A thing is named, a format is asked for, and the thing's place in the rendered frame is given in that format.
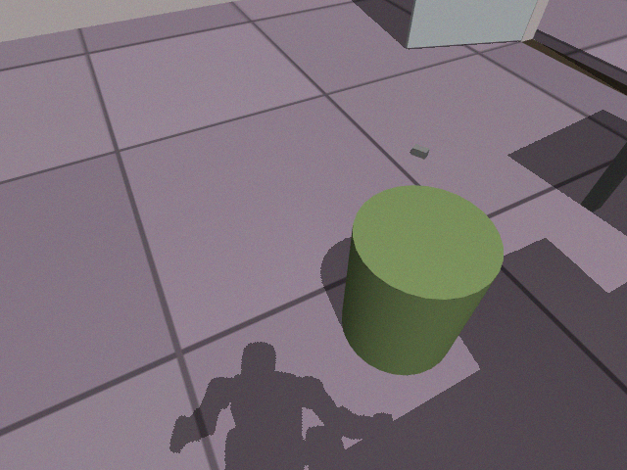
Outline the small box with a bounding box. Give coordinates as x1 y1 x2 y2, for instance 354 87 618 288
411 144 429 160

